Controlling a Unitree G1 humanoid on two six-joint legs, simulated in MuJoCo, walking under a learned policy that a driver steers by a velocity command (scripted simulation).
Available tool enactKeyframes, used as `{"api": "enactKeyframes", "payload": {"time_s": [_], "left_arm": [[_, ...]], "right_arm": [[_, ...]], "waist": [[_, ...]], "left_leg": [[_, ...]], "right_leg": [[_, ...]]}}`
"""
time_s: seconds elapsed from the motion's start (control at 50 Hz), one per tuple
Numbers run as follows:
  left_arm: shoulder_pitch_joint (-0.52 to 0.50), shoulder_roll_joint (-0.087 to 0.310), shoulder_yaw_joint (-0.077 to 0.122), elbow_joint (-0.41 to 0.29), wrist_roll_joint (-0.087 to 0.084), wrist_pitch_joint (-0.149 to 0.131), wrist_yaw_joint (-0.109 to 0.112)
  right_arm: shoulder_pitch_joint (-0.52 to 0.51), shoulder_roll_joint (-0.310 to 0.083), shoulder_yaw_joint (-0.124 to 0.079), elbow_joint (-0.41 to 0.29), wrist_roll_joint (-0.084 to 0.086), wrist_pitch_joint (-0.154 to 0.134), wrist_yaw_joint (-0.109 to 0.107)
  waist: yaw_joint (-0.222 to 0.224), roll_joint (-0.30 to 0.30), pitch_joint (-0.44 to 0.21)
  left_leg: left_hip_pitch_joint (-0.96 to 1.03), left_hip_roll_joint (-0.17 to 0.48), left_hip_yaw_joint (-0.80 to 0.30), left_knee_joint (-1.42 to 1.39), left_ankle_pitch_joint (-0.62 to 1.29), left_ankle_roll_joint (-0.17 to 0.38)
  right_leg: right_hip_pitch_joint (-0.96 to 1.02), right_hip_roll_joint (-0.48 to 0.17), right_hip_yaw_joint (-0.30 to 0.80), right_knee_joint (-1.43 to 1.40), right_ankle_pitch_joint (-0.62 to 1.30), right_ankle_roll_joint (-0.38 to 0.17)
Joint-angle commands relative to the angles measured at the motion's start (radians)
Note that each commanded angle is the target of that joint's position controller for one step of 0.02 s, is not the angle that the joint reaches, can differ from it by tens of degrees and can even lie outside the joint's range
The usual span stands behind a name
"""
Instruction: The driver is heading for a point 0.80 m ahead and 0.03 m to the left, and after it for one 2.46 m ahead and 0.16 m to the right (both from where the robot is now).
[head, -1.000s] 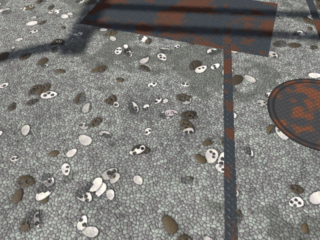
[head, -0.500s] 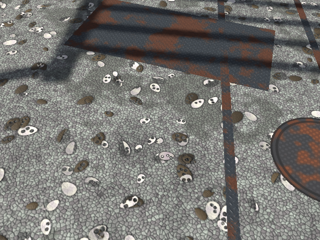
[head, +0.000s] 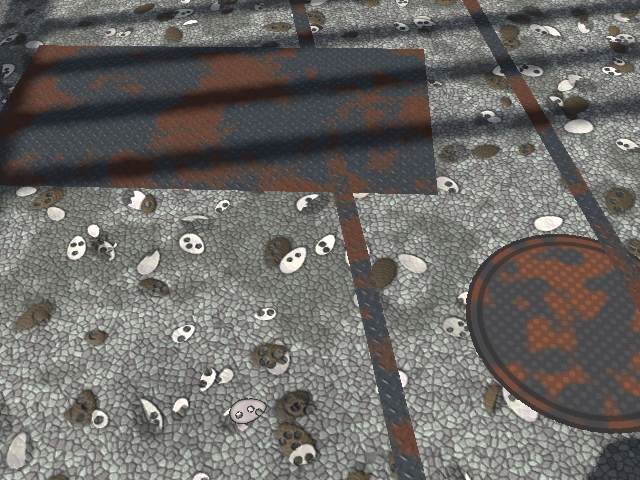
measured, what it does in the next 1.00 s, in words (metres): walks ahead: left foot, then right foot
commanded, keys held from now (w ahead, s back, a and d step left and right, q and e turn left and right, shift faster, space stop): w+e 0.08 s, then w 0.78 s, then w+q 0.14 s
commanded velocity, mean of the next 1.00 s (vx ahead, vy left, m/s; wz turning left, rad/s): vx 0.50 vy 0.00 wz -0.15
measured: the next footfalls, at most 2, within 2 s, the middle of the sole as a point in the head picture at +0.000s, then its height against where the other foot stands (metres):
left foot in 0.34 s outside the picture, level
right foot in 0.88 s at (403, 406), level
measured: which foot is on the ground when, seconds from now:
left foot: up 0.00-0.32, down 0.34-0.88, up 0.90-1.00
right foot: down 0.00-0.36, up 0.38-0.86, down 0.88-1.00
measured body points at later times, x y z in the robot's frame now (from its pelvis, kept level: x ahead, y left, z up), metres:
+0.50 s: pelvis +0.29 +0.05 +0.00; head +0.31 +0.05 +0.45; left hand +0.36 +0.30 -0.14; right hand +0.35 -0.23 -0.12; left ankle +0.34 +0.11 -0.74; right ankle +0.20 -0.06 -0.66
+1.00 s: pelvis +0.54 -0.04 +0.00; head +0.57 -0.06 +0.45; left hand +0.71 +0.19 -0.12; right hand +0.50 -0.29 -0.16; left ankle +0.45 +0.10 -0.65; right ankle +0.58 -0.11 -0.74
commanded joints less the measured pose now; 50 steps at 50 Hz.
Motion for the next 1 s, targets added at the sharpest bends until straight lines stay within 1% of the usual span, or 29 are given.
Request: {"api": "enactKeyframes", "payload": {"time_s": [0.02, 0.1, 0.22, 0.26, 0.28, 0.3, 0.32, 0.34, 0.36, 0.38, 0.4, 0.42, 0.44, 0.46, 0.52, 0.56, 0.6, 0.66, 0.76, 0.8, 0.82, 0.84, 0.86, 0.88, 0.9, 0.92, 0.94, 0.96, 1.0], "left_arm": [[0.034, 0.141, 0.03, -0.052, -0.005, -0.025, 0.005], [0.118, 0.138, 0.028, -0.042, -0.004, -0.019, 0.006], [0.212, 0.123, 0.014, -0.013, 0.012, -0.025, 0.021], [0.197, 0.141, 0.014, -0.013, 0.018, -0.028, 0.029], [0.171, 0.152, 0.015, -0.017, 0.019, -0.03, 0.032], [0.151, 0.163, 0.016, -0.018, 0.02, -0.033, 0.032], [0.138, 0.168, 0.016, -0.015, 0.021, -0.034, 0.027], [0.134, 0.151, 0.009, -0.022, 0.017, -0.04, 0.021], [0.235, 0.059, -0.011, -0.046, -0.011, -0.044, 0.014], [0.275, 0.093, -0.005, -0.026, -0.011, -0.039, 0.017], [0.186, 0.133, 0.002, -0.031, 0.017, -0.032, 0.018], [0.102, 0.118, -0.002, -0.048, 0.024, -0.034, 0.008], [0.069, 0.098, -0.006, -0.059, 0.024, -0.031, 0.001], [0.064, 0.09, -0.007, -0.065, 0.036, -0.021, -0.006], [0.077, 0.06, -0.017, -0.053, 0.044, 0.0, -0.018], [-0.001, 0.053, -0.022, -0.078, 0.043, 0.004, -0.023], [-0.099, 0.048, -0.028, -0.109, 0.04, 0.004, -0.025], [-0.219, 0.024, -0.043, -0.144, 0.032, 0.0, -0.029], [-0.337, 0.035, -0.048, -0.178, 0.025, -0.005, -0.023], [-0.335, 0.048, -0.043, -0.182, 0.027, -0.011, -0.019], [-0.299, 0.055, -0.038, -0.172, 0.029, -0.015, -0.015], [-0.215, 0.067, -0.029, -0.143, 0.032, -0.021, -0.008], [-0.059, 0.089, -0.016, -0.087, 0.04, -0.031, 0.001], [0.121, 0.16, 0.005, -0.052, 0.065, -0.042, 0.014], [0.175, 0.259, 0.031, -0.045, 0.071, -0.036, 0.016], [0.125, 0.198, 0.024, -0.051, 0.028, -0.023, 0.011], [0.02, 0.139, 0.007, -0.062, 0.021, -0.024, 0.009], [-0.035, 0.087, -0.006, -0.065, 0.024, -0.032, 0.005], [-0.055, 0.043, -0.019, -0.047, 0.02, -0.048, 0.012]], "right_arm": [[0.033, -0.066, -0.015, -0.052, -0.007, 0.024, 0.005], [-0.126, -0.072, -0.012, -0.108, 0.0, 0.025, 0.011], [-0.28, -0.066, 0.005, -0.161, 0.012, 0.007, 0.024], [-0.267, -0.085, 0.002, -0.167, 0.015, -0.001, 0.025], [-0.216, -0.097, -0.003, -0.155, 0.016, -0.005, 0.022], [-0.138, -0.116, -0.012, -0.131, 0.017, -0.009, 0.015], [-0.004, -0.134, -0.023, -0.087, 0.018, -0.017, 0.004], [0.149, -0.172, -0.037, -0.054, 0.006, -0.027, -0.011], [0.273, -0.278, -0.062, -0.05, -0.018, -0.029, -0.021], [0.262, -0.257, -0.068, -0.026, 0.004, -0.01, -0.009], [0.158, -0.185, -0.052, -0.046, 0.023, -0.003, -0.002], [0.083, -0.125, -0.037, -0.056, 0.026, -0.005, 0.003], [0.063, -0.097, -0.028, -0.046, 0.021, -0.01, 0.003], [0.07, -0.083, -0.022, -0.028, 0.025, -0.016, 0.001], [0.124, -0.09, -0.022, 0.014, 0.034, -0.039, 0.005], [0.156, -0.105, -0.026, 0.036, 0.037, -0.044, 0.007], [0.189, -0.101, -0.024, 0.055, 0.038, -0.041, 0.007], [0.234, -0.104, -0.024, 0.081, 0.04, -0.039, 0.007], [0.304, -0.121, -0.025, 0.121, 0.031, -0.033, -0.003], [0.3, -0.131, -0.027, 0.132, 0.026, -0.027, -0.01], [0.287, -0.137, -0.029, 0.134, 0.025, -0.025, -0.013], [0.276, -0.143, -0.03, 0.137, 0.026, -0.022, -0.015], [0.269, -0.135, -0.026, 0.139, 0.029, -0.018, -0.014], [0.264, -0.1, -0.013, 0.109, 0.038, -0.019, -0.012], [0.383, 0.015, 0.011, 0.09, 0.07, -0.018, -0.007], [0.324, -0.117, -0.023, 0.111, 0.039, -0.009, -0.017], [0.246, -0.116, -0.029, 0.088, 0.038, -0.011, -0.011], [0.213, -0.09, -0.024, 0.085, 0.041, -0.012, -0.006], [0.224, -0.064, -0.025, 0.1, 0.018, 0.014, 0.006]], "waist": [[-0.025, -0.044, -0.031], [0.035, -0.073, -0.012], [0.097, -0.084, 0.004], [0.075, -0.092, 0.01], [0.044, -0.097, 0.002], [0.009, -0.101, -0.028], [-0.051, -0.076, -0.094], [-0.117, -0.036, -0.192], [-0.102, 0.152, -0.356], [-0.083, 0.231, -0.378], [-0.052, 0.075, -0.185], [-0.042, 0.001, -0.094], [-0.022, 0.003, -0.038], [0.0, 0.034, -0.022], [0.021, 0.06, -0.036], [0.014, 0.052, -0.013], [-0.005, 0.046, 0.01], [-0.034, 0.049, 0.018], [-0.064, 0.054, 0.028], [-0.049, 0.056, 0.028], [-0.027, 0.058, 0.013], [0.011, 0.055, -0.03], [0.076, 0.021, -0.113], [0.139, -0.059, -0.234], [0.095, -0.288, -0.356], [0.098, -0.128, -0.298], [0.055, -0.092, -0.146], [0.032, -0.069, -0.079], [-0.014, -0.098, -0.027]], "left_leg": [[-0.058, 0.005, 0.028, -0.088, 0.089, -0.035], [-0.136, -0.01, 0.029, -0.279, 0.244, -0.047], [-0.114, -0.053, 0.056, -0.488, 0.303, -0.002], [-0.052, -0.067, 0.049, -0.543, 0.255, 0.031], [0.027, -0.082, 0.051, -0.577, 0.217, 0.051], [0.137, -0.114, 0.062, -0.597, 0.167, 0.07], [0.295, -0.141, 0.077, -0.65, 0.167, 0.093], [0.526, -0.052, -0.01, -0.66, 0.151, 0.132], [0.83, 0.229, -0.406, -0.661, 0.058, 0.237], [0.852, 0.327, -0.729, -0.818, -0.014, 0.312], [0.689, 0.281, -0.619, -0.847, -0.109, 0.293], [0.558, 0.236, -0.479, -0.872, -0.074, 0.272], [0.471, 0.186, -0.372, -0.902, 0.023, 0.244], [0.416, 0.146, -0.295, -0.92, 0.093, 0.22], [0.393, 0.106, -0.189, -0.949, 0.276, 0.22], [0.405, 0.099, -0.148, -0.985, 0.301, 0.228], [0.424, 0.079, -0.108, -1.005, 0.332, 0.224], [0.438, 0.05, -0.05, -1.0, 0.403, 0.201], [0.551, 0.097, -0.048, -0.951, 0.495, 0.193], [0.602, 0.122, -0.052, -0.904, 0.576, 0.186], [0.613, 0.124, -0.043, -0.851, 0.677, 0.176], [0.614, 0.112, -0.026, -0.749, 0.794, 0.163], [0.56, 0.07, 0.013, -0.569, 0.808, 0.143], [0.36, 0.024, 0.039, -0.297, 0.538, 0.123], [0.004, -0.154, 0.107, 0.064, -0.17, 0.08], [-0.081, -0.126, -0.014, 0.148, -0.218, 0.096], [-0.096, -0.078, -0.035, 0.132, -0.122, 0.104], [-0.061, -0.043, -0.034, 0.081, -0.053, 0.103], [0.016, -0.014, -0.028, 0.018, -0.003, 0.087]], "right_leg": [[0.016, -0.246, 0.257, -0.19, 0.299, -0.131], [0.097, -0.231, 0.274, -0.185, 0.299, -0.088], [0.249, -0.266, 0.277, -0.141, 0.443, -0.065], [0.278, -0.296, 0.29, -0.115, 0.507, -0.054], [0.271, -0.3, 0.281, -0.085, 0.577, -0.039], [0.265, -0.292, 0.267, -0.014, 0.711, -0.023], [0.253, -0.256, 0.235, 0.137, 0.784, -0.007], [0.134, -0.214, 0.203, 0.346, 0.637, 0.008], [-0.13, -0.094, 0.125, 0.693, 0.189, 0.05], [-0.321, -0.001, 0.091, 0.876, -0.34, 0.059], [-0.396, -0.074, 0.128, 0.919, -0.261, 0.05], [-0.388, -0.112, 0.125, 0.874, -0.184, 0.051], [-0.369, -0.144, 0.112, 0.82, -0.154, 0.051], [-0.335, -0.168, 0.103, 0.771, -0.141, 0.06], [-0.314, -0.183, 0.059, 0.722, -0.104, 0.085], [-0.382, -0.21, 0.033, 0.661, -0.041, 0.103], [-0.432, -0.228, 0.006, 0.563, 0.029, 0.12], [-0.4, -0.219, -0.032, 0.382, 0.13, 0.13], [-0.358, -0.189, -0.053, 0.222, 0.135, 0.104], [-0.326, -0.174, -0.054, 0.183, 0.07, 0.078], [-0.265, -0.155, -0.06, 0.157, 0.03, 0.061], [-0.152, -0.124, -0.073, 0.118, 0.009, 0.042], [0.05, -0.109, -0.075, 0.063, 0.035, 0.014], [0.321, -0.296, 0.126, 0.047, -0.044, -0.04], [0.581, -0.59, 0.583, -0.042, -0.108, -0.168], [0.48, -0.564, 0.634, -0.107, -0.179, -0.155], [0.336, -0.518, 0.464, -0.135, -0.164, -0.118], [0.218, -0.472, 0.349, -0.18, -0.08, -0.084], [0.096, -0.397, 0.185, -0.228, 0.025, -0.018]]}}
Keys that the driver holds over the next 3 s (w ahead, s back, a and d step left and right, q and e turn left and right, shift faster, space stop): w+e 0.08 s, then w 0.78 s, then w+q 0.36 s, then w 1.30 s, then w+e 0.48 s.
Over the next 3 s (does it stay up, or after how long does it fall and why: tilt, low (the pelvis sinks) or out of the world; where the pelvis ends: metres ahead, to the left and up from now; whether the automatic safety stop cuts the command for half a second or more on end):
stays up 1.61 0.03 -0.01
